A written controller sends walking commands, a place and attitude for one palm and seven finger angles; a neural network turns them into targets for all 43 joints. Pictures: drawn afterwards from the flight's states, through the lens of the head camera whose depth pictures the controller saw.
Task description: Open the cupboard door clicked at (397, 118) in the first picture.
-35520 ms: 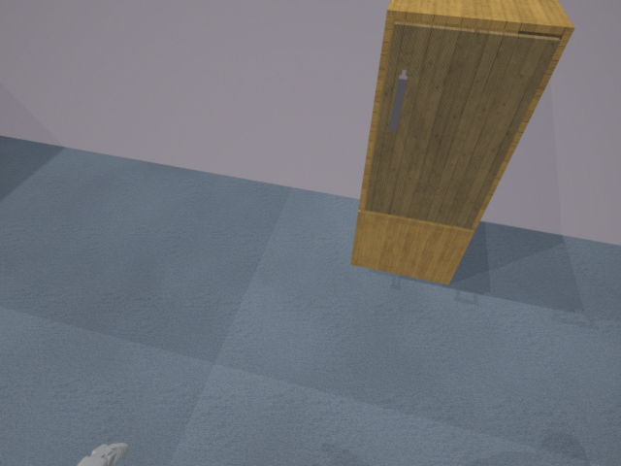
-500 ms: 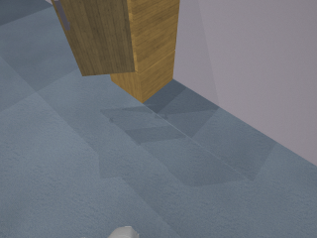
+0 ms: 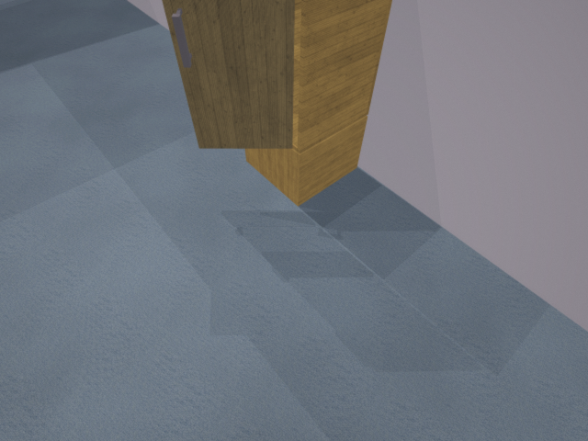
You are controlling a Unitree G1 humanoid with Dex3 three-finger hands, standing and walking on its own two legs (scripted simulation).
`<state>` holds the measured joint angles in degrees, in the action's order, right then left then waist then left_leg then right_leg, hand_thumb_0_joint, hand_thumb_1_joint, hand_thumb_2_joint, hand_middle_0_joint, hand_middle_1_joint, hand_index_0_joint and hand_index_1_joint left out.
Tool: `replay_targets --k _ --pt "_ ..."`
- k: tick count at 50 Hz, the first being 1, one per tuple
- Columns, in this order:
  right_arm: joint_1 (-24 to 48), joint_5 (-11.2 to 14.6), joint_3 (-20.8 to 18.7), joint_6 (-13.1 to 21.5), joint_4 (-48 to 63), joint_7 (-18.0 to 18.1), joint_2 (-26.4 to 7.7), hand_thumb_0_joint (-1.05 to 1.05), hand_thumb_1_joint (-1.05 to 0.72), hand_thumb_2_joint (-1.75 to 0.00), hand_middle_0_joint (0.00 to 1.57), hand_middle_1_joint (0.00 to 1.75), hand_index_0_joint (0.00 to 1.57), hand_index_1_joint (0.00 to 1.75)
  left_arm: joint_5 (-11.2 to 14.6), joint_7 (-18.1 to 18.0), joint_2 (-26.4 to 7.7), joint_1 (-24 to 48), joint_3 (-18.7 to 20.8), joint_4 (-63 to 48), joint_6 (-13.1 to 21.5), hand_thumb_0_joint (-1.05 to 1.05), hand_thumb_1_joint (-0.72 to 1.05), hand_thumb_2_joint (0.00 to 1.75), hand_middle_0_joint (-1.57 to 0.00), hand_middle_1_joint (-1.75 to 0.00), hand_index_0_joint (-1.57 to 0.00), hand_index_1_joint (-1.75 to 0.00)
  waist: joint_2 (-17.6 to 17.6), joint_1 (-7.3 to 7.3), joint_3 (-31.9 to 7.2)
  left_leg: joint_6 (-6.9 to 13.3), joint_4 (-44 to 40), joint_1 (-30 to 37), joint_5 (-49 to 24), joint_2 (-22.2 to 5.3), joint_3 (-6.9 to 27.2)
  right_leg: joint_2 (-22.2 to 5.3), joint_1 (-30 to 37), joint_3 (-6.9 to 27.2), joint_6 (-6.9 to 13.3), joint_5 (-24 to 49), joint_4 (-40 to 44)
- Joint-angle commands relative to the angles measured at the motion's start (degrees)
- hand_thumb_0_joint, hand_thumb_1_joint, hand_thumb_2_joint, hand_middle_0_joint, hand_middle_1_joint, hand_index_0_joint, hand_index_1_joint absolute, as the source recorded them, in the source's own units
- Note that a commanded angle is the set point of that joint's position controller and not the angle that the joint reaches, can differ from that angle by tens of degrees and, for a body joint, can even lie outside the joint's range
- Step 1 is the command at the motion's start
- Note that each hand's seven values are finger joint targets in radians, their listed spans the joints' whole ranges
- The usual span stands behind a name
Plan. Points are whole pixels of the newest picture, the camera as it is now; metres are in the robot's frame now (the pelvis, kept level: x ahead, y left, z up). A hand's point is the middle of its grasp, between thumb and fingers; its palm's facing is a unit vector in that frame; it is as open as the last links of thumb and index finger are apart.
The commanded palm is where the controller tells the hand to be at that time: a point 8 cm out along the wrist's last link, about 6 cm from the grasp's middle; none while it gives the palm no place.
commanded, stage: take the last steps up to it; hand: left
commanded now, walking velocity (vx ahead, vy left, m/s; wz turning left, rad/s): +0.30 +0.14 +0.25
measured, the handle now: (183, 38) +1.09 +0.37 -0.01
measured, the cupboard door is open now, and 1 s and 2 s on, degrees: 50 50 50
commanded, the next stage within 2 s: come to a stop and stand still in 1.48 s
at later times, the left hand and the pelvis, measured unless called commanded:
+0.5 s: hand out of the picture -0.01 +0.22 -0.19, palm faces +0.25 -0.95 -0.18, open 7.4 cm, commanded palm none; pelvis +0.12 +0.07 -0.03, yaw +10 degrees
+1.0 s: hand (164, 288) +0.39 +0.27 -0.16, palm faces +0.07 -0.97 -0.21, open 7.4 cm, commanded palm none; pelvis +0.29 +0.09 -0.01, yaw +5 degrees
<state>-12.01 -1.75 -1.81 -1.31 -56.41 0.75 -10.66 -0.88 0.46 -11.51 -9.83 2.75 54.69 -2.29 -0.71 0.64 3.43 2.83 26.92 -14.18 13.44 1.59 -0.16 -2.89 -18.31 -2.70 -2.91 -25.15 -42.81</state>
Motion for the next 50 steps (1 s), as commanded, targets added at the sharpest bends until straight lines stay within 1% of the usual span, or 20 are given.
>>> replay_targets --k 1,2,3,4,7,10,19,22,23,24,25,28,31,42,44,46,47,48,49,50 --pt "0.99 0.87 -2.87 1.15 3.28 -0.16 -8.17 0.0 -0.9 -0.9 0.2 0.3 0.2 0.3 -0.68 -0.18 -6.52 -10.27 2.44 -0.31 2.98 0.0 0.9 0.9 -0.2 -0.3 -0.2 -0.3 0.69 -5.13 -3.29 2.3 1.47 -15.5 16.38 -5.29 9.46 -2.32 22.06 1.35 2.07 3.45 21.29" --pt "1.42 1.43 -2.08 1.45 4.77 -0.53 -4.02 0.0 -0.9 -0.9 0.2 0.3 0.2 0.3 -1.52 -0.89 -11.7 -14.94 3.67 0.58 3.43 0.0 0.9 0.9 -0.2 -0.3 -0.2 -0.3 17.64 -7.38 -3.49 -1.43 17.9 -28.2 20.14 1.74 0.46 -18.33 29.41 20.77 7.0 -9.2 30.07" --pt "5.69 0.29 -2.6 1.16 6.57 -0.99 -7.61 0.0 -0.9 -0.9 0.2 0.3 0.2 0.3 -0.68 -1.36 -13.38 -15.34 3.54 0.15 3.48 0.0 0.9 0.9 -0.2 -0.3 -0.2 -0.3 17.28 -8.04 1.08 -2.48 30.33 -30.8 20.51 -0.17 2.49 -27.23 20.01 31.63 11.27 -13.89 36.17" --pt "6.5 -0.09 -3.11 0.74 6.85 -1.53 -8.5 0.0 -0.9 -0.9 0.2 0.3 0.2 0.3 -0.33 -1.59 -11.78 -11.97 3.17 -0.72 3.35 0.0 0.9 0.9 -0.2 -0.3 -0.2 -0.3 8.82 -5.91 4.47 -2.5 34.88 -30.36 15.05 -2.58 4.55 -27.6 14.56 27.87 12.27 -15.95 37.8" --pt "2.4 -0.08 -3.17 -0.1 2.93 -2.34 -6.61 0.0 -0.9 -0.9 0.2 0.3 0.2 0.3 0.01 -1.26 -6.04 -6.59 1.53 -0.56 5.28 0.0 0.9 0.9 -0.2 -0.3 -0.2 -0.3 12.33 -1.5 7.12 -4.27 39.51 -26.6 1.78 -5.22 3.79 -18.1 8.93 12.19 7.54 0.38 36.08" --pt "1.5 0.31 -2.87 -0.08 1.84 -2.9 -4.73 0.0 -0.9 -0.9 0.2 0.3 0.2 0.3 -0.11 -1.3 -5.53 -9.59 1.59 1.16 6.37 0.0 0.9 0.9 -0.2 -0.3 -0.2 -0.3 9.38 -1.5 4.29 -5.48 36.99 -25.99 -2.37 -5.5 0.88 -16.13 13.55 4.07 6.98 13.07 34.23" --pt "8.6 0.75 -1.11 2.02 3.85 -3.9 -1.52 0.0 -0.9 -0.9 0.2 0.3 0.2 0.3 -1.12 -1.39 -7.24 -15.89 1.47 6.35 6.48 0.0 0.9 0.9 -0.2 -0.3 -0.2 -0.3 12.99 -3.93 2.59 -3.67 11.46 -16.63 0.43 -4.36 -6.62 -16.59 18.06 -3.52 6.92 31.91 26.7" --pt "-5.87 0.24 -1.86 3.26 -0.71 -2.9 -4.83 0.0 -0.9 -0.9 0.2 0.3 0.2 0.3 -0.67 -1.29 -8.08 -12.95 1.74 6.0 6.06 0.0 0.9 0.9 -0.2 -0.3 -0.2 -0.3 8.69 3.26 -3.63 -1.71 1.62 6.9 -2.13 -0.54 -8.93 -13.75 10.2 -7.53 5.13 38.01 10.28" --pt "-14.18 -0.19 -3.12 3.52 -2.76 -2.04 -10.19 0.0 -0.9 -0.9 0.2 0.3 0.2 0.3 -0.26 -0.8 -5.79 -14.75 1.24 5.38 5.76 0.0 0.9 0.9 -0.2 -0.3 -0.2 -0.3 -1.42 6.14 -10.87 0.16 2.46 20.87 -3.48 -6.81 -2.98 -9.98 2.09 -9.27 3.49 25.42 -2.43" --pt "-20.86 -0.49 -4.97 3.87 -3.99 -1.14 -16.97 0.0 -0.9 -0.9 0.2 0.3 0.2 0.3 0.31 -0.53 -2.04 -15.67 0.52 3.92 5.57 0.0 0.9 0.9 -0.2 -0.3 -0.2 -0.3 -16.43 7.79 -16.15 5.44 -2.41 30.02 -5.55 -21.78 20.1 -1.07 -12.11 -8.98 1.4 -8.12 -19.84" --pt "-21.84 0.02 -5.03 3.3 -4.31 -0.15 -17.95 0.0 -0.9 -0.9 0.2 0.3 0.2 0.3 0.25 -1.01 -2.28 -10.76 0.39 1.92 5.13 0.0 0.9 0.9 -0.2 -0.3 -0.2 -0.3 -14.3 8.45 -16.52 8.11 -8.86 28.11 -5.96 -25.47 24.71 -0.79 -16.28 -1.25 3.32 -10.46 -29.71" --pt "-7.67 0.02 -2.66 4.23 -0.83 0.29 -9.67 0.0 -0.9 -0.9 0.2 0.3 0.2 0.3 -0.08 -0.5 -1.5 -6.05 0.78 2.36 4.84 0.0 0.9 0.9 -0.2 -0.3 -0.2 -0.3 -7.48 2.73 -3.92 7.5 -12.44 7.54 -0.5 -22.51 14.17 -6.19 -17.61 2.44 3.94 1.87 -34.11" --pt "-5.8 0.06 -1.51 5.53 -1.07 0.5 -5.98 0.0 -0.9 -0.9 0.2 0.3 0.2 0.3 -0.68 0.18 0.51 -9.82 0.72 3.87 3.63 0.0 0.9 0.9 -0.2 -0.3 -0.2 -0.3 -5.06 -0.72 -0.94 5.68 -15.79 0.73 -3.67 -19.1 5.53 -5.87 -13.12 1.55 3.14 6.61 -26.93" --pt "-8.2 -0.33 -1.94 5.32 -2.76 0.09 -6.64 0.0 -0.9 -0.9 0.2 0.3 0.2 0.3 -0.57 0.98 -0.33 1.56 1.06 -2.21 3.26 0.0 0.9 0.9 -0.2 -0.3 -0.2 -0.3 -1.64 -0.38 1.89 7.48 -16.74 3.97 -3.35 -18.63 0.73 -3.57 -7.55 -1.33 2.75 13.32 2.48" --pt "-9.3 -0.4 -1.93 5.02 -3.57 0.02 -6.67 0.0 -0.9 -0.9 0.2 0.3 0.2 0.3 -0.67 0.94 -0.98 1.8 1.06 -2.49 3.71 0.0 0.9 0.9 -0.2 -0.3 -0.2 -0.3 -1.34 -0.32 1.47 6.33 -13.31 4.77 -4.73 -17.61 0.09 -1.99 -3.65 -2.87 3.11 12.44 6.82" --pt "-9.18 -0.14 -1.51 4.84 -4.05 0.03 -6.03 0.0 -0.9 -0.9 0.2 0.3 0.2 0.3 -0.81 0.81 -2.53 -4.54 1.63 -0.36 4.36 0.0 0.9 0.9 -0.2 -0.3 -0.2 -0.3 0.72 -3.2 -1.76 3.17 -3.48 3.03 -7.55 -13.49 -3.6 -0.1 7.7 -3.85 4.15 15.16 13.74" --pt "-8.97 0.46 -1.38 5.01 -3.81 -0.22 -4.75 0.0 -0.9 -0.9 0.2 0.3 0.2 0.3 -0.99 0.47 -5.74 -11.29 2.43 1.79 5.15 0.0 0.9 0.9 -0.2 -0.3 -0.2 -0.3 5.77 -5.98 -5.94 0.87 8.77 -4.05 -6.79 -9.1 -7.15 -5.42 19.88 3.84 6.77 15.58 16.21" --pt "-9.63 0.93 -1.03 5.2 -2.54 -0.69 -2.44 0.0 -0.9 -0.9 0.2 0.3 0.2 0.3 -0.86 -0.02 -11.19 -18.41 3.72 4.09 5.66 0.0 0.9 0.9 -0.2 -0.3 -0.2 -0.3 19.23 -7.33 -9.76 -2.05 24.2 -17.86 10.94 -1.96 -11.48 -18.7 32.24 22.38 12.77 19.11 22.5" --pt "-6.81 1.03 -1.37 4.64 -1.43 -0.69 -4.86 0.0 -0.9 -0.9 0.2 0.3 0.2 0.3 -0.02 -0.71 -12.14 -20.04 3.5 4.28 5.47 0.0 0.9 0.9 -0.2 -0.3 -0.2 -0.3 15.73 -8.09 -8.41 -2.37 35.8 -21.23 21.84 -2.49 -5.9 -24.05 29.15 28.3 17.09 19.67 27.13" --pt "-3.77 0.86 -1.57 4.65 -1.36 -0.6 -4.61 0.0 -0.9 -0.9 0.2 0.3 0.2 0.3 -0.09 -1.21 -9.44 -16.41 3.34 4.03 5.94 0.0 0.9 0.9 -0.2 -0.3 -0.2 -0.3 13.9 -7.06 -5.49 -2.13 40.24 -24.67 16.34 -4.84 -0.92 -21.48 26.39 24.87 16.34 24.51 26.85"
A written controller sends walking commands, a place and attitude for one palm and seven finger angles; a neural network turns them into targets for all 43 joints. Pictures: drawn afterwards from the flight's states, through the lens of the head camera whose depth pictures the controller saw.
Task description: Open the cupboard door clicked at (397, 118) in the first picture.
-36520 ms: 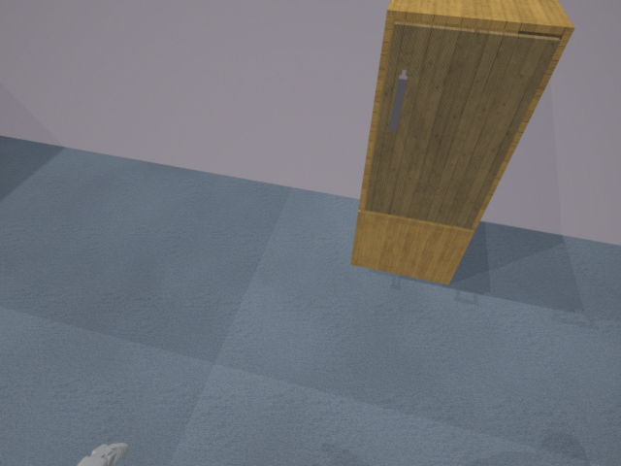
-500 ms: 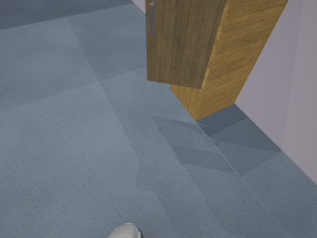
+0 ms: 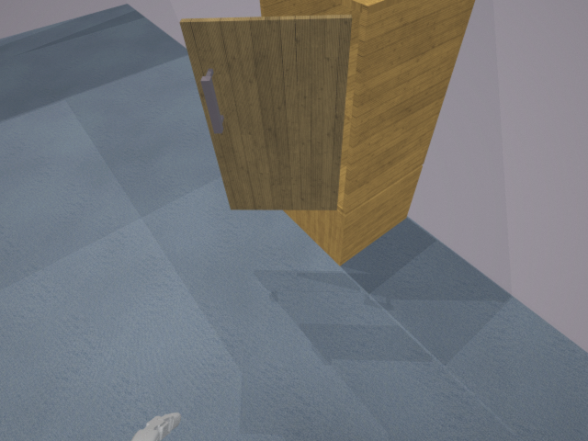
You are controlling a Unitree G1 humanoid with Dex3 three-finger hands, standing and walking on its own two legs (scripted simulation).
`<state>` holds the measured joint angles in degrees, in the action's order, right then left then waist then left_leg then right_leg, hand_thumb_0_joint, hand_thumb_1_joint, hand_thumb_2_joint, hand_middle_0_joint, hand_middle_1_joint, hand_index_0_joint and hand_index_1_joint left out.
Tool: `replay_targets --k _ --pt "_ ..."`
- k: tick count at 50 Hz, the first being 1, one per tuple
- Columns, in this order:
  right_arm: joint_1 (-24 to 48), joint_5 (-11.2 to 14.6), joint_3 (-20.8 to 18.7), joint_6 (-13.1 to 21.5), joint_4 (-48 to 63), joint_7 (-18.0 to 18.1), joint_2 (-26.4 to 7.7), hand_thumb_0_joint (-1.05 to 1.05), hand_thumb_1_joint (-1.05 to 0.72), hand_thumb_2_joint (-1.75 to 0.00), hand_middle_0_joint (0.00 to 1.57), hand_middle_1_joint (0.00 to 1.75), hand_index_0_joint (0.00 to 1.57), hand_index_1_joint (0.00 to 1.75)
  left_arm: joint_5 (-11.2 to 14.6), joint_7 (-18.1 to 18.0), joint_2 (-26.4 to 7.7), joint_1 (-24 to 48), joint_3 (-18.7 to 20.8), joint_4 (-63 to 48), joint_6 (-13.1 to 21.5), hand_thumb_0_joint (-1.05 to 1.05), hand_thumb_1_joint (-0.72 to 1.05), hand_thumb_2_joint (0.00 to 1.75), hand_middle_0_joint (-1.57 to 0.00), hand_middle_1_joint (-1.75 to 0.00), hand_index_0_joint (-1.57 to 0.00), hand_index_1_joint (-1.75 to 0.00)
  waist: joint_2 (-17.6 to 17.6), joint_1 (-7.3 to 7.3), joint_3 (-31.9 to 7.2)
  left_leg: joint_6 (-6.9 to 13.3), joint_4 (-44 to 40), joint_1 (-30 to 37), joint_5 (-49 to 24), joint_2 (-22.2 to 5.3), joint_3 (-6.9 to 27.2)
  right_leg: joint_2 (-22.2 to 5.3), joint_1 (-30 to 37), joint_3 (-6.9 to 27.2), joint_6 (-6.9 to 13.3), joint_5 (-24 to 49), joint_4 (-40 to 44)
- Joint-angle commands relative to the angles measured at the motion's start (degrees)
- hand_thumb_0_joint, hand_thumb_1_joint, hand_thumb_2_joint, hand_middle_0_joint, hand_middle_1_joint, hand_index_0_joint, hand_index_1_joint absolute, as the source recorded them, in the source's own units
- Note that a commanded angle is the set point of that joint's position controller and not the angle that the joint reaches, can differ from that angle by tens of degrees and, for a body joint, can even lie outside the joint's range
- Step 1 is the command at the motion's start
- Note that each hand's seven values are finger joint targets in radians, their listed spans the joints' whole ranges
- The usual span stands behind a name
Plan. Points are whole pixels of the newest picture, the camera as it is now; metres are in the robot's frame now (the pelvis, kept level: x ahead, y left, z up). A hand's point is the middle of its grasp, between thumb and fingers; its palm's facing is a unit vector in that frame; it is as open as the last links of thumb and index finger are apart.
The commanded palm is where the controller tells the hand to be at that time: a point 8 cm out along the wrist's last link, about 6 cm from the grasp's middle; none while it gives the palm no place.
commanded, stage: take the last steps up to it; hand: left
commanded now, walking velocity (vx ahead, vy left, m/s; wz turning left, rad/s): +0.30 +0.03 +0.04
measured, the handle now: (214, 101) +0.83 +0.21 +0.01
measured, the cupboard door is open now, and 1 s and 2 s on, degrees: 50 50 50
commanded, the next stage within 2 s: come to a stop and stand still in 0.48 s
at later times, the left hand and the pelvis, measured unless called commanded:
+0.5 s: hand out of the picture +0.12 +0.22 -0.18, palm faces +0.09 -0.99 -0.13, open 7.4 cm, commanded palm none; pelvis +0.17 +0.05 +0.00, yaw +1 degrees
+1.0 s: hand (192, 338) +0.32 +0.21 -0.17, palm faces +0.05 -0.98 -0.19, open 7.3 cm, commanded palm none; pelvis +0.23 +0.03 +0.00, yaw +2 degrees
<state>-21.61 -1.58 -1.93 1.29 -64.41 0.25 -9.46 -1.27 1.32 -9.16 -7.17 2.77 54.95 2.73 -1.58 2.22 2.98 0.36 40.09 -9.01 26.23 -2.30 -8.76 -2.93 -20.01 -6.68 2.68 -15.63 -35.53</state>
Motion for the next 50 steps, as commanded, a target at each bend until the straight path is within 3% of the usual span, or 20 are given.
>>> replay_targets --k 1,3,5,13,15,17,18,19,20,24,26,32,36,38,39,40,42,45,48,50 --pt "7.55 0.69 -1.49 2.13 6.61 -0.05 -4.99 0.0 -0.9 -0.9 0.2 0.3 0.2 0.3 0.44 -2.24 -9.74 -16.13 2.48 3.11 1.06 0.0 0.9 0.9 -0.2 -0.3 -0.2 -0.3 9.83 -7.48 -2.23 -0.05 27.66 -30.28 -0.53 -2.3 8.68 -20.37 24.34 24.48 9.89 19.72 19.42" --pt "6.61 0.54 -1.09 1.22 5.6 -0.26 -2.7 0.0 -0.9 -0.9 0.2 0.3 0.2 0.3 0.72 -2.07 -6.93 -13.14 1.42 2.73 1.52 0.0 0.9 0.9 -0.2 -0.3 -0.2 -0.3 6.15 -4.61 -2.44 -1.18 24.07 -25.88 -5.84 -3.79 8.39 -16.68 18.75 15.01 7.23 22.73 20.8" --pt "4.23 0.3 -1.03 0.46 4.48 -0.67 -1.17 0.0 -0.9 -0.9 0.2 0.3 0.2 0.3 0.52 -2.02 -5.51 -12.18 0.94 3.26 2.03 0.0 0.9 0.9 -0.2 -0.3 -0.2 -0.3 7.52 -2.72 -2.47 -1.92 19.21 -22.64 -9.1 -3.7 6.7 -13.8 15.5 8.77 5.79 22.38 22.17" --pt "11.93 0.37 -1.1 0.76 7.41 -1.88 -0.99 0.0 -0.9 -0.9 0.2 0.3 0.2 0.3 0.01 -1.65 -7.71 -14.44 1.02 6.62 2.19 0.0 0.9 0.9 -0.2 -0.3 -0.2 -0.3 7.98 -3.71 1.84 -1.52 -1.2 -18.1 -13.35 -2.03 3.18 -14.17 13.13 7.52 6.43 14.12 23.09" --pt "10.62 0.3 -1.24 1.18 7.25 -1.77 -1.92 0.0 -0.9 -0.9 0.2 0.3 0.2 0.3 -0.11 -1.61 -8.56 -13.56 1.28 7.16 1.85 0.0 0.9 0.9 -0.2 -0.3 -0.2 -0.3 7.78 -2.23 2.52 -0.93 -6.16 -12.73 -14.33 -0.88 2.35 -13.93 11.19 6.81 5.56 12.03 20.67" --pt "4.1 0.01 -1.58 1.91 5.0 -1.24 -4.01 0.0 -0.9 -0.9 0.2 0.3 0.2 0.3 0.21 -1.54 -7.98 -12.85 1.27 7.28 1.34 0.0 0.9 0.9 -0.2 -0.3 -0.2 -0.3 4.17 0.98 0.01 -0.31 -12.17 0.52 -16.69 1.2 1.31 -10.52 5.98 3.81 3.59 13.05 11.35" --pt "-2.18 -0.35 -2.4 2.36 3.26 -0.68 -7.95 0.0 -0.9 -0.9 0.2 0.3 0.2 0.3 0.38 -1.35 -6.24 -13.98 0.83 6.94 1.06 0.0 0.9 0.9 -0.2 -0.3 -0.2 -0.3 -3.58 3.09 -4.27 1.72 -14.31 10.05 -17.22 -4.14 8.06 -6.61 0.84 1.14 1.57 9.06 -1.05" --pt "-7.29 -0.93 -3.8 2.44 2.6 0.05 -13.84 0.0 -0.9 -0.9 0.2 0.3 0.2 0.3 0.84 -1.13 -3.37 -15.91 0.28 5.98 1.05 0.0 0.9 0.9 -0.2 -0.3 -0.2 -0.3 -17.0 3.93 -8.77 7.53 -18.61 17.71 -19.01 -17.37 26.01 0.67 -9.52 -3.19 -1.07 -12.02 -16.94" --pt "-9.32 -0.56 -3.53 1.75 2.77 0.81 -14.55 0.0 -0.9 -0.9 0.2 0.3 0.2 0.3 0.62 -1.37 -4.01 -12.65 -0.02 3.95 1.02 0.0 0.9 0.9 -0.2 -0.3 -0.2 -0.3 -13.95 4.82 -9.21 11.73 -23.09 16.39 -21.55 -22.06 31.74 1.53 -12.89 1.61 -0.7 -19.16 -28.57" --pt "2.95 -0.04 -0.98 2.38 6.25 1.41 -7.18 0.0 -0.9 -0.9 0.2 0.3 0.2 0.3 -0.04 -1.06 -2.71 -10.72 0.17 5.26 -0.34 0.0 0.9 0.9 -0.2 -0.3 -0.2 -0.3 -2.23 -1.1 0.29 9.67 -27.66 -3.57 -19.48 -17.47 19.41 -4.25 -11.05 6.41 -1.56 -7.26 -32.83" --pt "4.03 0.04 -0.57 2.88 5.94 1.53 -6.37 0.0 -0.9 -0.9 0.2 0.3 0.2 0.3 -0.19 -0.99 -0.94 -13.34 -0.04 5.78 -1.16 0.0 0.9 0.9 -0.2 -0.3 -0.2 -0.3 -3.7 -2.92 -1.27 8.59 -28.1 -4.42 -24.03 -15.0 13.77 -3.85 -8.36 5.69 -2.41 -4.33 -28.92" --pt "5.44 -0.14 -0.22 2.12 5.61 1.88 -5.69 0.0 -0.9 -0.9 0.2 0.3 0.2 0.3 0.34 -1.79 0.19 -11.02 -0.67 4.92 -2.28 0.0 0.9 0.9 -0.2 -0.3 -0.2 -0.3 -0.96 -3.68 -2.81 8.8 -24.55 -6.15 -35.9 -13.39 8.59 -2.26 1.89 3.83 -3.47 0.33 -7.89" --pt "6.61 0.55 -0.25 0.47 4.53 2.19 -5.79 0.0 -0.9 -0.9 0.2 0.3 0.2 0.3 0.19 -2.33 -3.83 -12.15 -0.13 5.02 -2.6 0.0 0.9 0.9 -0.2 -0.3 -0.2 -0.3 -0.99 -4.98 -3.11 4.19 -17.19 -7.23 -29.88 -9.68 7.54 -1.56 10.39 4.56 -3.46 11.42 7.77" --pt "3.6 1.31 -0.41 -0.44 4.09 1.69 -3.87 0.0 -0.9 -0.9 0.2 0.3 0.2 0.3 0.04 -2.73 -8.28 -10.47 0.07 4.47 -2.17 0.0 0.9 0.9 -0.2 -0.3 -0.2 -0.3 6.39 -2.98 -3.21 -0.04 -13.27 -8.57 -14.5 -2.99 4.92 -9.31 10.61 13.15 0.52 28.87 10.15" --pt "1.67 1.46 -0.35 -1.15 3.6 1.28 -3.23 0.0 -0.9 -0.9 0.2 0.3 0.2 0.3 0.22 -2.77 -9.69 -8.46 0.05 3.7 -2.31 0.0 0.9 0.9 -0.2 -0.3 -0.2 -0.3 7.33 -1.83 -1.61 -0.74 -12.84 -7.74 -10.21 -1.3 4.75 -12.08 7.78 13.03 2.75 30.95 10.55" --pt "0.73 1.35 -0.41 -1.54 3.02 1.22 -2.54 0.0 -0.9 -0.9 0.2 0.3 0.2 0.3 0.39 -2.88 -9.7 -7.53 0.1 3.47 -2.5 0.0 0.9 0.9 -0.2 -0.3 -0.2 -0.3 6.35 -1.4 -2.56 -0.93 -11.98 -5.67 -13.09 -0.74 4.24 -12.4 7.4 12.5 3.41 34.39 9.08" --pt "-0.26 1.31 -0.92 -2.25 2.53 1.6 -3.92 0.0 -0.9 -0.9 0.2 0.3 0.2 0.3 0.76 -3.49 -9.48 -7.5 0.49 3.13 -2.44 0.0 0.9 0.9 -0.2 -0.3 -0.2 -0.3 12.48 -1.7 -8.0 -1.32 -8.1 -3.49 -16.42 -1.04 3.63 -11.96 11.14 11.83 3.89 40.98 7.87" --pt "0.76 1.29 -1.19 -3.14 3.33 1.62 -3.06 0.0 -0.9 -0.9 0.2 0.3 0.2 0.3 0.56 -3.95 -9.82 -6.6 1.02 2.66 -3.06 0.0 0.9 0.9 -0.2 -0.3 -0.2 -0.3 12.52 -2.38 -6.34 -1.91 -4.07 -6.9 -5.32 0.58 3.87 -14.35 11.93 13.32 6.38 44.87 9.2" --pt "1.43 1.24 -1.46 -3.61 4.08 1.64 -2.84 0.0 -0.9 -0.9 0.2 0.3 0.2 0.3 0.29 -4.18 -10.03 -4.46 1.67 1.53 -3.42 0.0 0.9 0.9 -0.2 -0.3 -0.2 -0.3 11.55 -2.36 -5.32 -2.14 -5.56 -7.02 -3.51 0.12 5.0 -15.07 10.46 14.06 7.49 38.5 10.07" --pt "-0.1 0.96 -1.43 -3.37 3.65 1.5 -3.03 0.0 -0.9 -0.9 0.2 0.3 0.2 0.3 0.48 -4.01 -8.78 -2.93 1.79 0.75 -3.97 0.0 0.9 0.9 -0.2 -0.3 -0.2 -0.3 4.74 -1.27 -5.03 -0.93 -13.65 -1.25 -17.58 -2.35 6.77 -10.88 4.69 10.56 3.7 23.73 7.65"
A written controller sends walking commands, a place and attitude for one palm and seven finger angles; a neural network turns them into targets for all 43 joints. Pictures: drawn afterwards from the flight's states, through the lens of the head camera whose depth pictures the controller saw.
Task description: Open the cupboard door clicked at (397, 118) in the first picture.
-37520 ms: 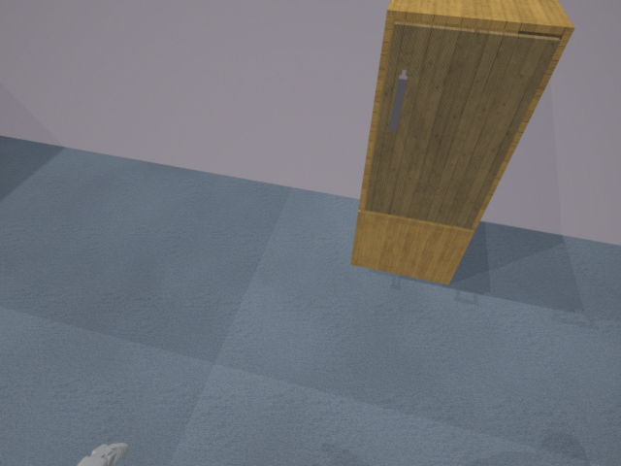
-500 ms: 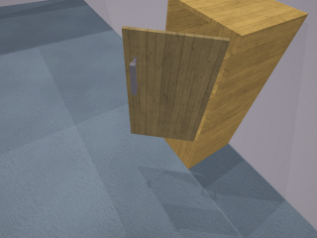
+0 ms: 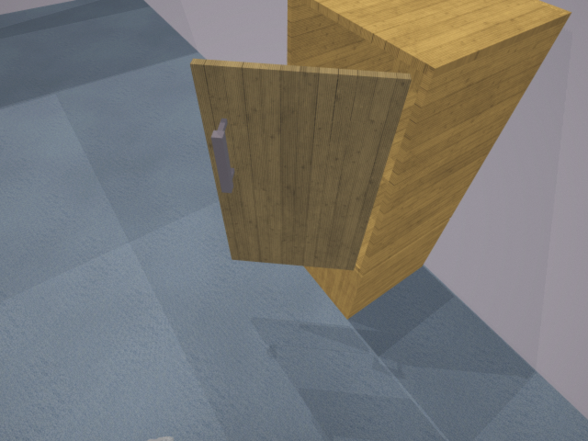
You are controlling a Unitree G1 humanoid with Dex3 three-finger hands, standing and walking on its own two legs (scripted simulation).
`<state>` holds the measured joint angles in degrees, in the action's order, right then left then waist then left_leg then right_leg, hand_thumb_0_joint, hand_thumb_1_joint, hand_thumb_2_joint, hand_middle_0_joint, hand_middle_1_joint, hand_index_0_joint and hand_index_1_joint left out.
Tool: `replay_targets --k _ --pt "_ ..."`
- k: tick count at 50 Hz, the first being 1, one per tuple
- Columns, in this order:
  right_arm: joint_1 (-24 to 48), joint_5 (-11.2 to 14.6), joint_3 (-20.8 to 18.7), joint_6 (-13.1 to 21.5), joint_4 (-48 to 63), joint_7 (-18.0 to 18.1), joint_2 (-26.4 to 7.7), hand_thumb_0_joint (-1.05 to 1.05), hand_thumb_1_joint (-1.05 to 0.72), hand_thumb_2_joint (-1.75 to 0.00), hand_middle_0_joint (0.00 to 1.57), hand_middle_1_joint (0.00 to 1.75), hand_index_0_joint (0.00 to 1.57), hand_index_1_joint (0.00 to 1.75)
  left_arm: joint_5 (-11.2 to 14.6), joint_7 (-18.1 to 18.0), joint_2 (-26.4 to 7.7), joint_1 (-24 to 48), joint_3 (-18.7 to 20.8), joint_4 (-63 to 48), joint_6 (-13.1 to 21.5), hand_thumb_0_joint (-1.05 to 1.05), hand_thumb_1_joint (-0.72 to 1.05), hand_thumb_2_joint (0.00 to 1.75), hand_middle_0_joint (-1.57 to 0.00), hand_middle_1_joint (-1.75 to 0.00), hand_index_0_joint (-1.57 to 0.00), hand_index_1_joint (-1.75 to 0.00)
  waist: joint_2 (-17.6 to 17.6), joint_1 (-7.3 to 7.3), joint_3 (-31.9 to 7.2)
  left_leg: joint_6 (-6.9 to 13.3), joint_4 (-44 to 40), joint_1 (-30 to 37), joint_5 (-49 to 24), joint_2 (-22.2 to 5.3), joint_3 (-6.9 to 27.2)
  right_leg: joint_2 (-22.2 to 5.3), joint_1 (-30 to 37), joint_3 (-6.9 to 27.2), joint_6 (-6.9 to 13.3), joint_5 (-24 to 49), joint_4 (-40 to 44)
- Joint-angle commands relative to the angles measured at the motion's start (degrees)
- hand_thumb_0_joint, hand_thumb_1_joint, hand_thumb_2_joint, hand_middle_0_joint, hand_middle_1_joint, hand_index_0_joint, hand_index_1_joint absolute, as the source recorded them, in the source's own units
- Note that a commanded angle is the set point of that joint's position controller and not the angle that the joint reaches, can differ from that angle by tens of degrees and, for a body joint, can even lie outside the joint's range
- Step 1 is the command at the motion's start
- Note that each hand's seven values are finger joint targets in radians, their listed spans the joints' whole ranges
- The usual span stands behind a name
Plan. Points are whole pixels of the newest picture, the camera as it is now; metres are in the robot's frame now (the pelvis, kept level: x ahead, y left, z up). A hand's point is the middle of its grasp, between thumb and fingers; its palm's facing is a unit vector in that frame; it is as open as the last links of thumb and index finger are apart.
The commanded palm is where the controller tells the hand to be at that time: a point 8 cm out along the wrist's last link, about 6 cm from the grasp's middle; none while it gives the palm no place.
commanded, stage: come to a stop and stand still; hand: left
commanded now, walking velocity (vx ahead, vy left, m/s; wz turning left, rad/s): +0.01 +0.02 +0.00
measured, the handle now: (225, 156) +0.60 +0.16 +0.01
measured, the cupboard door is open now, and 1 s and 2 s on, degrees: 50 50 50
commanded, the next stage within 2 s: look again from close up in 0.60 s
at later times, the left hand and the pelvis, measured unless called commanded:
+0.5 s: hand out of the picture -0.02 +0.16 -0.16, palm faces +0.03 -0.98 -0.19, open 7.4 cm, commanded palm none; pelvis -0.03 -0.01 +0.01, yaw -1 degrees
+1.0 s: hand out of the picture -0.02 +0.18 -0.16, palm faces +0.00 -0.97 -0.24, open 7.4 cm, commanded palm none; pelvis -0.03 +0.00 +0.01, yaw +0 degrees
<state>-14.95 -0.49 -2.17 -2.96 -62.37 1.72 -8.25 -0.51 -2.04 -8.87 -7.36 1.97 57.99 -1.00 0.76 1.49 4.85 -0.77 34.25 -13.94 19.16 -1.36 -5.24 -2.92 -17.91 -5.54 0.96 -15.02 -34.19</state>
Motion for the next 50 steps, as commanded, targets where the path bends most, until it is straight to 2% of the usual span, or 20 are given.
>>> replay_targets --k 1,2,3,6,9,11,13,14,17,22,29,34,35,36,37,38,39,41,43,50 --pt "-6.06 -0.63 -1.42 1.23 2.28 0.06 -6.08 0.0 -0.9 -0.9 0.2 0.3 0.2 0.3 -0.1 -0.28 -7.01 -3.01 2.36 -3.16 -0.58 0.0 0.9 0.9 -0.2 -0.3 -0.2 -0.3 -6.75 -1.19 -6.24 2.71 -11.46 3.32 -17.6 -8.78 9.53 -5.36 -0.07 5.22 2.07 11.87 2.89" --pt "-3.79 -0.98 -1.56 1.43 3.45 0.23 -7.84 0.0 -0.9 -0.9 0.2 0.3 0.2 0.3 0.04 -0.18 -5.03 -2.52 1.89 -3.45 -1.07 0.0 0.9 0.9 -0.2 -0.3 -0.2 -0.3 -13.81 -1.62 -3.88 6.43 -17.2 -2.88 -19.01 -14.01 14.39 -0.68 1.39 1.16 -0.33 -1.16 -2.56" --pt "-1.7 -1.2 -1.62 1.6 3.92 0.6 -8.15 0.0 -0.9 -0.9 0.2 0.3 0.2 0.3 -0.21 -0.16 -4.83 -2.11 1.92 -3.22 -1.66 0.0 0.9 0.9 -0.2 -0.3 -0.2 -0.3 -15.32 -1.51 -1.29 9.01 -20.26 -6.11 -16.83 -15.29 15.08 0.69 1.32 2.82 -0.45 -9.81 -9.76" --pt "0.75 -1.37 -1.09 2.52 5.07 1.1 -7.7 0.0 -0.9 -0.9 0.2 0.3 0.2 0.3 -0.45 0.31 -4.27 -4.07 1.85 -2.36 -1.62 0.0 0.9 0.9 -0.2 -0.3 -0.2 -0.3 -10.84 -2.76 -1.79 10.38 -18.7 -4.21 -20.3 -14.16 12.54 0.56 -0.51 5.88 0.11 -12.42 -15.04" --pt "0.81 -0.96 -1.19 3.01 4.58 0.97 -8.45 0.0 -0.9 -0.9 0.2 0.3 0.2 0.3 -0.34 0.63 -3.78 -5.73 1.07 -1.21 -0.51 0.0 0.9 0.9 -0.2 -0.3 -0.2 -0.3 -6.53 -3.07 -6.08 8.87 -13.64 4.39 -27.6 -12.08 9.17 0.68 2.17 4.02 -0.67 -6.2 -1.68" --pt "-0.14 -0.19 -1.33 3.32 3.98 0.83 -8.29 0.0 -0.9 -0.9 0.2 0.3 0.2 0.3 -0.25 0.34 -4.91 -8.62 0.96 0.07 0.71 0.0 0.9 0.9 -0.2 -0.3 -0.2 -0.3 -1.99 -3.0 -9.63 5.35 -8.63 7.4 -26.73 -8.29 7.54 -0.36 7.33 6.9 -0.43 9.61 11.25" --pt "-1.58 0.45 -1.14 2.95 3.92 0.32 -6.04 0.0 -0.9 -0.9 0.2 0.3 0.2 0.3 -0.26 0.0 -8.21 -7.0 0.88 0.36 1.54 0.0 0.9 0.9 -0.2 -0.3 -0.2 -0.3 4.99 -0.39 -8.3 1.2 -7.46 4.49 -11.81 -3.5 3.18 -8.67 7.55 14.05 2.61 20.12 13.02" --pt "-1.83 0.35 -0.9 2.81 3.33 -0.12 -5.27 0.0 -0.9 -0.9 0.2 0.3 0.2 0.3 -0.22 0.1 -8.43 -5.74 0.56 0.27 1.55 0.0 0.9 0.9 -0.2 -0.3 -0.2 -0.3 3.33 0.19 -6.5 0.77 -9.3 5.62 -9.31 -2.49 3.32 -9.19 4.89 13.43 3.2 17.41 13.65" --pt "-1.09 -0.04 -0.83 2.85 2.13 0.07 -6.53 0.0 -0.9 -0.9 0.2 0.3 0.2 0.3 -0.01 -0.15 -6.53 -7.23 -0.01 1.67 2.0 0.0 0.9 0.9 -0.2 -0.3 -0.2 -0.3 7.76 -0.34 -7.46 1.12 -9.45 8.3 -15.78 -4.2 3.78 -5.67 5.7 10.81 1.84 19.67 12.5" --pt "-0.29 -0.24 0.0 2.6 0.25 -0.17 -5.77 0.0 -0.9 -0.9 0.2 0.3 0.2 0.3 0.04 0.08 -5.87 -8.24 -0.58 3.17 1.63 0.0 0.9 0.9 -0.2 -0.3 -0.2 -0.3 0.83 -0.71 -0.26 1.14 -13.42 6.62 -9.32 -4.38 4.57 -4.0 1.86 11.12 1.33 2.4 17.29" --pt "-2.49 -0.38 0.54 2.34 -1.4 -0.06 -5.0 0.0 -0.9 -0.9 0.2 0.3 0.2 0.3 0.06 0.13 -5.2 -10.43 -0.81 4.63 1.54 0.0 0.9 0.9 -0.2 -0.3 -0.2 -0.3 0.32 -0.99 2.55 1.09 -14.76 4.99 -5.63 -3.95 4.68 -3.45 1.09 10.82 1.44 -4.49 19.79" --pt "-4.06 -0.36 0.8 2.93 -2.12 0.31 -4.22 0.0 -0.9 -0.9 0.2 0.3 0.2 0.3 0.21 0.09 -4.36 -11.43 -0.8 5.28 1.78 0.0 0.9 0.9 -0.2 -0.3 -0.2 -0.3 -0.5 -1.29 0.24 1.23 -15.14 4.83 -8.0 -4.5 5.0 -3.12 4.45 9.85 1.58 0.51 18.41" --pt "2.15 -0.09 1.04 4.61 2.24 -0.49 -6.37 0.0 -0.9 -0.9 0.2 0.3 0.2 0.3 -1.27 -2.25 -5.03 -16.52 -1.6 6.28 3.82 0.0 0.9 0.9 -0.2 -0.3 -0.2 -0.3 -4.26 -3.4 1.35 -0.01 -1.8 0.76 -15.28 -5.03 3.25 -6.52 3.39 13.0 0.24 27.42 15.42" --pt "-2.47 -0.06 1.27 4.06 3.45 -0.79 -2.87 0.0 -0.9 -0.9 0.2 0.3 0.2 0.3 -0.6 -1.93 -8.45 -13.43 -0.97 3.4 4.31 0.0 0.9 0.9 -0.2 -0.3 -0.2 -0.3 -3.35 0.65 -4.3 0.45 -3.75 1.09 -3.93 -3.3 4.03 -8.8 5.99 14.34 2.46 20.14 14.58" --pt "-4.01 -0.24 1.11 4.07 2.6 -0.71 -3.34 0.0 -0.9 -0.9 0.2 0.3 0.2 0.3 -0.38 -1.36 -7.91 -11.18 -1.06 2.55 4.13 0.0 0.9 0.9 -0.2 -0.3 -0.2 -0.3 -6.08 0.7 -3.67 0.72 -6.26 2.04 -4.25 -3.22 4.28 -7.12 4.17 12.69 3.57 10.07 13.67" --pt "-5.6 -0.35 1.23 4.17 2.45 -0.87 -3.89 0.0 -0.9 -0.9 0.2 0.3 0.2 0.3 -0.32 -1.19 -7.05 -11.22 -1.27 2.5 4.11 0.0 0.9 0.9 -0.2 -0.3 -0.2 -0.3 -4.62 0.89 -4.62 0.98 -7.03 1.73 -6.49 -3.92 4.84 -4.7 3.46 11.35 3.51 2.72 13.07" --pt "-6.64 -0.65 1.31 4.44 2.76 -0.95 -4.23 0.0 -0.9 -0.9 0.2 0.3 0.2 0.3 -0.45 -1.03 -6.29 -11.37 -1.25 2.16 4.0 0.0 0.9 0.9 -0.2 -0.3 -0.2 -0.3 -6.45 0.53 -5.43 1.75 -7.17 1.75 -9.25 -4.62 5.33 -3.31 4.14 8.99 3.12 1.89 11.62" --pt "-6.72 -0.54 1.35 4.69 3.25 -0.65 -4.83 0.0 -0.9 -0.9 0.2 0.3 0.2 0.3 -0.37 -0.79 -4.95 -12.42 -1.3 2.46 3.38 0.0 0.9 0.9 -0.2 -0.3 -0.2 -0.3 -4.03 -0.22 -5.02 2.65 -8.65 0.33 -9.91 -5.56 6.49 -1.75 4.69 7.99 2.57 0.6 9.69" --pt "-6.42 -0.51 1.45 4.66 3.52 -0.48 -5.25 0.0 -0.9 -0.9 0.2 0.3 0.2 0.3 -0.28 -0.62 -3.96 -12.84 -1.69 2.71 3.03 0.0 0.9 0.9 -0.2 -0.3 -0.2 -0.3 -0.69 -0.71 -2.72 3.01 -9.95 -1.15 -7.82 -5.49 6.87 -1.42 3.7 8.14 2.27 -0.62 9.77" --pt "-6.21 -0.57 1.56 4.65 2.96 -0.46 -5.2 0.0 -0.9 -0.9 0.2 0.3 0.2 0.3 -0.38 -0.39 -4.31 -13.0 -1.58 2.45 2.46 0.0 0.9 0.9 -0.2 -0.3 -0.2 -0.3 0.76 -1.4 1.34 3.32 -13.31 -2.77 -3.66 -5.25 7.26 -1.5 1.77 8.01 1.58 -1.61 9.56"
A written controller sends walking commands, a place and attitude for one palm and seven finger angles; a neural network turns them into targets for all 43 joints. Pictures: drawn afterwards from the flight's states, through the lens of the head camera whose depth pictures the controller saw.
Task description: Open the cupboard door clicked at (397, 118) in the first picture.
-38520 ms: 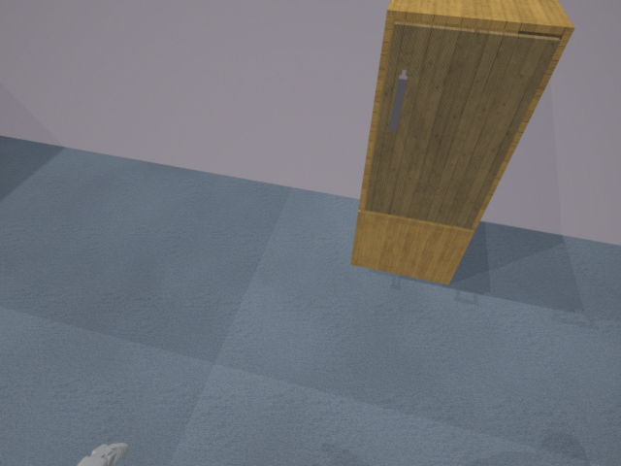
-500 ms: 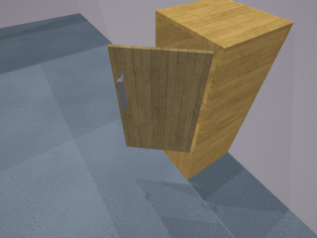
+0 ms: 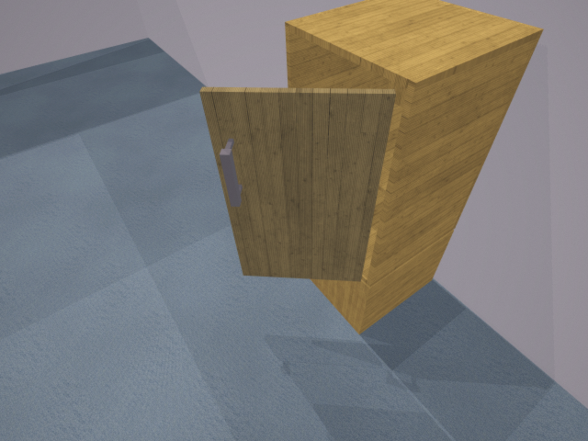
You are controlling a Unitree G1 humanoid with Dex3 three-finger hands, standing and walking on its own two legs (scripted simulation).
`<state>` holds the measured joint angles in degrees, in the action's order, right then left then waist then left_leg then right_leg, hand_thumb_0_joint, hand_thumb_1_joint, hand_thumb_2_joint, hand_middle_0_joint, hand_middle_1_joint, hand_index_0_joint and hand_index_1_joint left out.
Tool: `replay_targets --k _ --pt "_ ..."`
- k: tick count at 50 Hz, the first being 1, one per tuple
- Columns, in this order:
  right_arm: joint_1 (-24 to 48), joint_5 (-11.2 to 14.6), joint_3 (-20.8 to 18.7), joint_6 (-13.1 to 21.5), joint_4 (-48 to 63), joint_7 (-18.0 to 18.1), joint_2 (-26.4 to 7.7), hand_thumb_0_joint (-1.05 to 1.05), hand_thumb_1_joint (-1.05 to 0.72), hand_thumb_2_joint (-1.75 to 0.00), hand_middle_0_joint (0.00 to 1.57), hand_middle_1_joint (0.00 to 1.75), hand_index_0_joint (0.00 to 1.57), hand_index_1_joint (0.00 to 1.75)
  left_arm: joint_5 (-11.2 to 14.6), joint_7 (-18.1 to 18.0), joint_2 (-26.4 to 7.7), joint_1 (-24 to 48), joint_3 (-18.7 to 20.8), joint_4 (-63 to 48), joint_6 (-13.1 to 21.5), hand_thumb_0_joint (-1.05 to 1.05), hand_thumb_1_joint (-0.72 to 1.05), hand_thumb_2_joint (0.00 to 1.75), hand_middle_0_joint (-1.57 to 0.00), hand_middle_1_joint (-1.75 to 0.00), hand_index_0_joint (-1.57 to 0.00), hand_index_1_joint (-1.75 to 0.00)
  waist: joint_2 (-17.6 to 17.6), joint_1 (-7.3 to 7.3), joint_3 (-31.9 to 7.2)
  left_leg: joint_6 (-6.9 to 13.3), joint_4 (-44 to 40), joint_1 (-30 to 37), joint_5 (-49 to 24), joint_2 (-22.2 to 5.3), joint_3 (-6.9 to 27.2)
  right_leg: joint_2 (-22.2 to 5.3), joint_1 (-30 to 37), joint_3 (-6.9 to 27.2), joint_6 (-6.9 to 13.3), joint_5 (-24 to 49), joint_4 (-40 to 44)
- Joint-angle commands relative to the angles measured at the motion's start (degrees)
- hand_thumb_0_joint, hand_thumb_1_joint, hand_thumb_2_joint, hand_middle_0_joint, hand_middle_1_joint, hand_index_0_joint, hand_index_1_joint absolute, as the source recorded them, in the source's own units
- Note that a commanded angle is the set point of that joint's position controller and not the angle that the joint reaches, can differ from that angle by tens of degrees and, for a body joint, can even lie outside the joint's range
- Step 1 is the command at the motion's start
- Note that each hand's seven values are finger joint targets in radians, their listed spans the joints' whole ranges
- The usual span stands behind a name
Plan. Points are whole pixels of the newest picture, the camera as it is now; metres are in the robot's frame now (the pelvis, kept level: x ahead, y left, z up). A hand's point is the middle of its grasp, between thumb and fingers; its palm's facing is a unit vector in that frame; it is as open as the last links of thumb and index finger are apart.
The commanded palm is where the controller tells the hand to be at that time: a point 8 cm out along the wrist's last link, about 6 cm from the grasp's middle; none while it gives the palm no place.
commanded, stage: look again from close up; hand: left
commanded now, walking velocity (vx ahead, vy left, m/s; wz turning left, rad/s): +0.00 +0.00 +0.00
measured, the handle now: (233, 173) +0.63 +0.16 +0.00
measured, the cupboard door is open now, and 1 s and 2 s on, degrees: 50 50 50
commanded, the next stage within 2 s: shuffle to correct the standing spot in 0.22 s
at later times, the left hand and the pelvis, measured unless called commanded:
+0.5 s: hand out of the picture +0.00 +0.15 -0.18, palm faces +0.01 -0.99 -0.17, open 7.4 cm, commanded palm none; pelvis +0.02 -0.01 +0.00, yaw -1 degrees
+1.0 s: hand out of the picture +0.14 +0.17 -0.17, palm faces +0.02 -0.96 -0.28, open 7.4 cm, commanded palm none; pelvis +0.08 -0.02 -0.01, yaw +0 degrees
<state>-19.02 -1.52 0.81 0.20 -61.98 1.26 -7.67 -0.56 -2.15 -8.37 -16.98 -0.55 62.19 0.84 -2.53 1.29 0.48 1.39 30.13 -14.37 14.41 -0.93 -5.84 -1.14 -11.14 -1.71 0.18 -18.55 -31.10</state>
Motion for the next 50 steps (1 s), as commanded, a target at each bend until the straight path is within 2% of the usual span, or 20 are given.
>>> replay_targets --k 1,16,20,23,27,32,33,34,35,36,37,39,41,43,45,46,47,48,49,50 --pt "-2.17 0.44 -1.42 1.52 2.34 0.0 -5.96 0.0 -0.9 -0.9 0.2 0.3 0.2 0.3 -0.33 -0.29 -4.73 -3.51 0.95 -1.8 0.59 0.0 0.9 0.9 -0.2 -0.3 -0.2 -0.3 4.35 -1.13 5.52 1.15 -9.34 -1.82 0.88 -5.69 7.76 -3.26 -5.23 4.26 2.27 2.34 6.39" --pt "0.08 0.72 -1.53 1.85 1.08 0.24 -6.21 0.0 -0.9 -0.9 0.2 0.3 0.2 0.3 -0.39 -0.06 -5.88 -3.77 1.23 -1.53 0.69 0.0 0.9 0.9 -0.2 -0.3 -0.2 -0.3 3.04 -1.33 2.23 0.81 -7.66 2.6 -5.75 -5.54 5.64 -4.28 -4.07 5.7 2.08 8.2 7.49" --pt "0.03 0.31 -1.99 1.19 1.13 -0.21 -6.54 0.0 -0.9 -0.9 0.2 0.3 0.2 0.3 -0.87 0.59 -5.96 -4.78 1.68 -1.28 0.29 0.0 0.9 0.9 -0.2 -0.3 -0.2 -0.3 2.98 -1.32 4.93 1.22 -7.31 -0.44 10.94 -4.99 5.62 -3.77 -6.31 6.39 3.31 -9.12 8.65" --pt "0.5 0.14 -2.13 1.23 1.82 -0.44 -6.23 0.0 -0.9 -0.9 0.2 0.3 0.2 0.3 -0.89 1.04 -6.18 -5.59 2.13 -1.32 0.37 0.0 0.9 0.9 -0.2 -0.3 -0.2 -0.3 3.64 -1.41 7.42 1.26 -5.41 -2.67 12.96 -4.18 5.1 -4.21 -7.83 8.13 4.37 -13.12 9.58" --pt "0.53 0.31 -1.89 2.18 2.31 -0.47 -5.24 0.0 -0.9 -0.9 0.2 0.3 0.2 0.3 -0.77 1.14 -6.84 -7.68 2.74 -0.69 1.12 0.0 0.9 0.9 -0.2 -0.3 -0.2 -0.3 6.07 -1.67 6.33 1.06 0.41 -4.01 5.4 -2.68 2.02 -5.98 -3.98 10.0 5.75 -5.33 9.3" --pt "1.38 0.54 -1.77 3.28 2.66 -0.41 -4.29 0.0 -0.9 -0.9 0.2 0.3 0.2 0.3 -0.92 0.83 -7.93 -11.57 3.74 0.98 1.74 0.0 0.9 0.9 -0.2 -0.3 -0.2 -0.3 8.5 -2.26 3.71 1.02 5.78 -5.66 -1.07 -1.14 -1.1 -8.38 3.69 10.06 7.44 15.16 5.94" --pt "0.58 0.6 -1.73 3.41 2.17 -0.22 -4.4 0.0 -0.9 -0.9 0.2 0.3 0.2 0.3 -0.93 0.77 -7.39 -11.16 3.72 0.79 1.62 0.0 0.9 0.9 -0.2 -0.3 -0.2 -0.3 6.26 -1.63 3.33 1.13 3.71 -2.15 -5.32 -1.66 -0.65 -7.34 2.32 7.75 6.71 20.39 3.41" --pt "-2.38 0.67 -1.82 3.45 0.74 0.24 -5.06 0.0 -0.9 -0.9 0.2 0.3 0.2 0.3 -1.02 0.55 -6.12 -9.58 3.42 0.31 1.42 0.0 0.9 0.9 -0.2 -0.3 -0.2 -0.3 1.95 0.06 1.9 1.54 0.91 5.28 -18.81 -3.92 1.62 -4.52 -0.98 3.33 5.02 28.79 -2.66" --pt "-7.03 0.61 -2.15 3.39 -1.14 1.01 -7.39 0.0 -0.9 -0.9 0.2 0.3 0.2 0.3 -0.79 0.21 -4.81 -7.75 2.88 -0.53 1.47 0.0 0.9 0.9 -0.2 -0.3 -0.2 -0.3 -5.11 1.49 -1.05 3.55 1.55 14.92 -40.29 -8.49 6.45 -1.86 -7.48 -0.33 2.8 27.0 -10.41" --pt "-11.41 0.71 -2.47 3.19 -2.59 1.7 -9.05 0.0 -0.9 -0.9 0.2 0.3 0.2 0.3 -0.26 -0.38 -3.91 -5.08 2.44 -1.5 1.58 0.0 0.9 0.9 -0.2 -0.3 -0.2 -0.3 -12.0 2.69 -2.06 7.6 -0.05 21.34 -63.31 -14.52 12.77 0.55 -14.35 -3.01 0.9 6.28 -17.04" --pt "-11.54 0.86 -2.26 2.71 -3.35 2.07 -8.78 0.0 -0.9 -0.9 0.2 0.3 0.2 0.3 0.15 -0.87 -3.59 -2.92 2.18 -2.4 1.28 0.0 0.9 0.9 -0.2 -0.3 -0.2 -0.3 -14.86 2.49 -0.75 10.23 -2.04 24.2 -79.67 -17.96 14.76 0.13 -19.99 -0.44 0.53 -14.12 -20.87" --pt "-7.37 0.61 -2.42 2.19 -1.63 2.48 -8.68 0.0 -0.9 -0.9 0.2 0.3 0.2 0.3 -0.21 -0.88 -4.55 0.92 2.63 -4.06 0.45 0.0 0.9 0.9 -0.2 -0.3 -0.2 -0.3 -7.88 1.73 4.3 10.23 -3.78 19.43 -73.38 -17.79 12.36 -1.98 -20.35 0.67 0.2 -16.74 -16.89" --pt "-2.41 0.51 -2.65 1.52 0.22 2.4 -8.43 0.0 -0.9 -0.9 0.2 0.3 0.2 0.3 -0.52 -0.58 -3.51 -0.7 3.1 -3.63 -0.28 0.0 0.9 0.9 -0.2 -0.3 -0.2 -0.3 -5.02 -0.74 5.25 7.84 -4.21 11.8 -60.64 -15.17 8.51 -2.51 -13.73 -1.68 0.45 -8.44 -10.01" --pt "0.82 0.76 -3.43 0.95 2.03 2.18 -9.76 0.0 -0.9 -0.9 0.2 0.3 0.2 0.3 -0.77 -0.24 -3.12 -5.63 3.41 -2.64 -0.84 0.0 0.9 0.9 -0.2 -0.3 -0.2 -0.3 -3.36 -3.07 2.15 5.41 -2.06 7.81 -52.01 -13.11 5.81 -1.18 -6.29 -3.7 0.19 6.35 -4.29" --pt "1.63 0.92 -4.24 0.74 3.2 1.97 -9.56 0.0 -0.9 -0.9 0.2 0.3 0.2 0.3 -1.11 -0.14 -5.97 -9.02 4.11 -2.68 -0.36 0.0 0.9 0.9 -0.2 -0.3 -0.2 -0.3 1.99 -4.43 -2.28 2.34 3.51 4.7 -36.56 -9.66 3.34 -3.96 0.83 -1.08 1.01 28.92 -0.03" --pt "0.39 1.12 -4.6 0.42 3.6 1.82 -8.16 0.0 -0.9 -0.9 0.2 0.3 0.2 0.3 -1.34 -0.26 -8.92 -8.88 4.69 -3.34 -0.13 0.0 0.9 0.9 -0.2 -0.3 -0.2 -0.3 8.88 -4.04 -4.65 0.23 9.65 -0.27 -18.51 -4.57 1.24 -10.46 4.55 7.12 4.62 46.2 -1.82" --pt "-0.75 1.4 -4.48 0.02 3.74 1.5 -5.65 0.0 -0.9 -0.9 0.2 0.3 0.2 0.3 -1.07 -0.28 -11.0 -8.68 5.02 -3.49 -0.1 0.0 0.9 0.9 -0.2 -0.3 -0.2 -0.3 15.01 -3.9 -6.29 -1.56 17.45 -4.98 9.05 0.74 -0.18 -18.85 7.16 13.15 10.65 58.4 1.64" --pt "1.05 1.5 -4.25 -0.39 4.19 1.58 -3.98 0.0 -0.9 -0.9 0.2 0.3 0.2 0.3 -0.87 -0.32 -11.25 -8.22 4.81 -4.12 -0.1 0.0 0.9 0.9 -0.2 -0.3 -0.2 -0.3 16.32 -4.85 -5.39 -1.41 25.09 -6.38 21.75 1.21 2.93 -21.62 5.51 14.8 14.38 60.45 4.24" --pt "2.1 1.44 -4.06 -1.04 4.27 1.61 -2.95 0.0 -0.9 -0.9 0.2 0.3 0.2 0.3 -0.95 -0.65 -9.94 -5.92 4.6 -4.84 -0.27 0.0 0.9 0.9 -0.2 -0.3 -0.2 -0.3 16.3 -4.43 -4.62 -1.27 29.37 -6.94 22.52 0.34 4.8 -20.72 3.37 15.01 15.81 54.18 5.67" --pt "3.56 1.1 -3.95 -1.36 4.27 1.23 -2.8 0.0 -0.9 -0.9 0.2 0.3 0.2 0.3 -1.15 -0.8 -9.19 -2.97 4.41 -5.99 -0.46 0.0 0.9 0.9 -0.2 -0.3 -0.2 -0.3 14.98 -4.09 -1.54 -1.44 31.99 -8.69 20.58 -0.12 5.72 -19.22 -0.7 13.85 15.07 46.3 7.06"
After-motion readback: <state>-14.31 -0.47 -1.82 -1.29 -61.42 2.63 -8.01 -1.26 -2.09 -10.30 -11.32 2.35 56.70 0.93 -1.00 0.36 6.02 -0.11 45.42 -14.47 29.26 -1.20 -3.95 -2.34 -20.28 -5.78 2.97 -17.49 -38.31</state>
